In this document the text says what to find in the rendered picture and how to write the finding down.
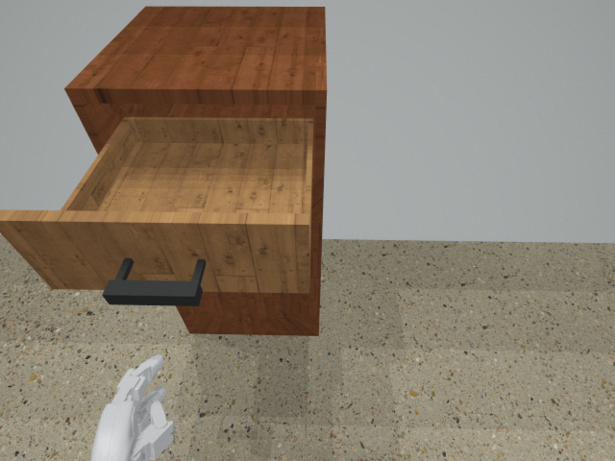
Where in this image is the robot left hand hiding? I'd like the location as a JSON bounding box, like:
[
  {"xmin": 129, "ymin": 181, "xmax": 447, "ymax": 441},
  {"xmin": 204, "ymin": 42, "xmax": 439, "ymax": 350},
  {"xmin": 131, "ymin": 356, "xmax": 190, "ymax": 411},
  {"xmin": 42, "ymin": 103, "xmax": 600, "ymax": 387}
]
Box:
[{"xmin": 90, "ymin": 354, "xmax": 174, "ymax": 461}]

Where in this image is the handle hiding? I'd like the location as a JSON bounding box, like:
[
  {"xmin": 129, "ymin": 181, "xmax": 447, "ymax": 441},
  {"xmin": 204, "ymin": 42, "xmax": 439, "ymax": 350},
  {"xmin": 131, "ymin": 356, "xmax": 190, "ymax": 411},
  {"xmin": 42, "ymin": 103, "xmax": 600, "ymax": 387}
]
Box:
[{"xmin": 102, "ymin": 258, "xmax": 206, "ymax": 306}]

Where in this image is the cabinet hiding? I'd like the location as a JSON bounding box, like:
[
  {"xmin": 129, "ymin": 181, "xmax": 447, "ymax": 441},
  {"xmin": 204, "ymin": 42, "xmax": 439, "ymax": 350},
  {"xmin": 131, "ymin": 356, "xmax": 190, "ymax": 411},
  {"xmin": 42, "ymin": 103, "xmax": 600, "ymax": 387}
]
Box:
[{"xmin": 64, "ymin": 7, "xmax": 327, "ymax": 336}]

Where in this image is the drawer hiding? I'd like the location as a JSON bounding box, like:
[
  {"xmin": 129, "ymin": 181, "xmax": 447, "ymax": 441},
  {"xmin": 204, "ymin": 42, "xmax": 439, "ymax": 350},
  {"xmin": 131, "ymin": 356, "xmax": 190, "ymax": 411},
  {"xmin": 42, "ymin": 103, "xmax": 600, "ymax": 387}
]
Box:
[{"xmin": 0, "ymin": 117, "xmax": 313, "ymax": 294}]

